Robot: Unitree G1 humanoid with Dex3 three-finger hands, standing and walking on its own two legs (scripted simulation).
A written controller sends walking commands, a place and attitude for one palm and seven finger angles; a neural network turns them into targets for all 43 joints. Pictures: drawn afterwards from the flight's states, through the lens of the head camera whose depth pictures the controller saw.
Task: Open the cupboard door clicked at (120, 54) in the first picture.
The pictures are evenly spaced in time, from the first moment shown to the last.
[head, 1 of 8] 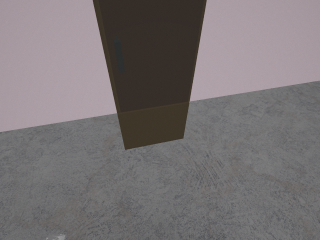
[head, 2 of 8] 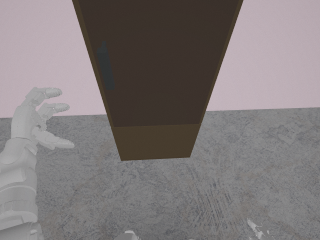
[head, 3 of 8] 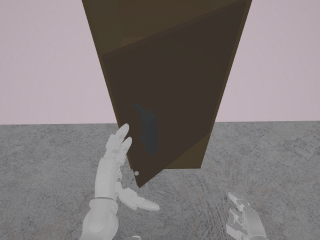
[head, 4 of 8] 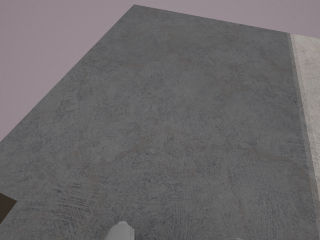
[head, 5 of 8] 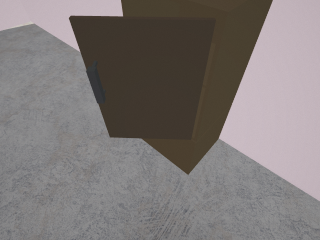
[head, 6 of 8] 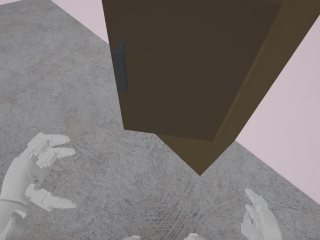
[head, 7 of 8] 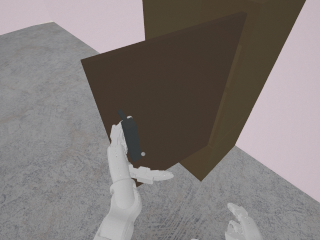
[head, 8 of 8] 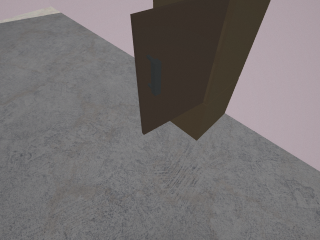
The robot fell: no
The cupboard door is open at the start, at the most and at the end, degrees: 0 81 79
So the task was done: yes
